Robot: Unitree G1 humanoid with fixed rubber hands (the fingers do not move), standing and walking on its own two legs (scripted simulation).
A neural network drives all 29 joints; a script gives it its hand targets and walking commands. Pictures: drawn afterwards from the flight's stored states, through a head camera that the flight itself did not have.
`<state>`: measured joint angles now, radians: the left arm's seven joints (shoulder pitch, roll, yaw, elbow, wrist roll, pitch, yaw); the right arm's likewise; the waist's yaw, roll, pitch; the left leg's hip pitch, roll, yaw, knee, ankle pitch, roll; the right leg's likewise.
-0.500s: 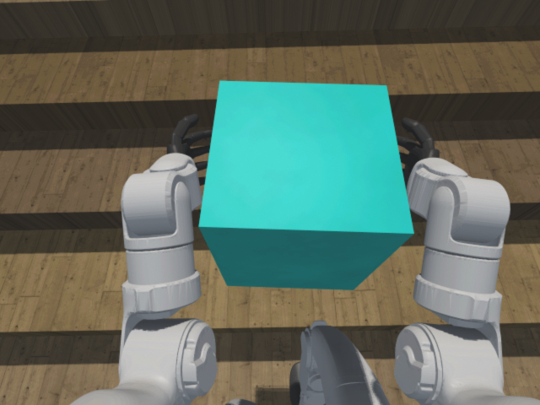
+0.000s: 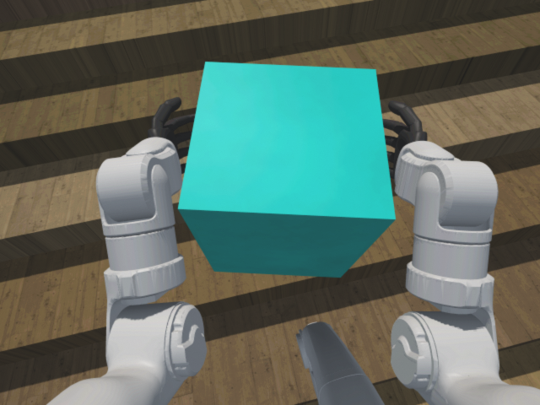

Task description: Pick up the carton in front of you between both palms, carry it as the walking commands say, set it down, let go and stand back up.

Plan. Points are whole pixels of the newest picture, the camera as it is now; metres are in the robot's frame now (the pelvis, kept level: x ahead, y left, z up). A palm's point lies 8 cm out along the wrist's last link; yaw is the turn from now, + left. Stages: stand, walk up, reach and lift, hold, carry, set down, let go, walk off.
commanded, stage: carry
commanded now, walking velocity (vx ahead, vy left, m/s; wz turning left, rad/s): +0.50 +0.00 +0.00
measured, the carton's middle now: (282, 185) +0.39 -0.07 +0.10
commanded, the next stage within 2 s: none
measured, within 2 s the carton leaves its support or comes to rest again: neither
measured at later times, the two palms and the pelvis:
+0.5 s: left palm out of the picture +0.71 +0.06 +0.31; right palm out of the picture +0.75 -0.23 +0.31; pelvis +0.34 -0.13 +0.12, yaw +1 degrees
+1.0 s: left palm out of the picture +1.09 -0.08 +0.43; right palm out of the picture +1.04 -0.37 +0.44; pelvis +0.68 -0.16 +0.24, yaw -2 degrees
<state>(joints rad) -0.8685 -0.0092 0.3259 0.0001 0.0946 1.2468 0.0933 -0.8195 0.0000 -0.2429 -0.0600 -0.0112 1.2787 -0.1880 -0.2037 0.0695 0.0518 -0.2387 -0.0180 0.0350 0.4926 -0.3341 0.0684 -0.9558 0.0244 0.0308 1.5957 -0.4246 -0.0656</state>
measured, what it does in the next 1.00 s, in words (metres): climbs: right foot 0.12 m higher, then left foot 0.12 m higher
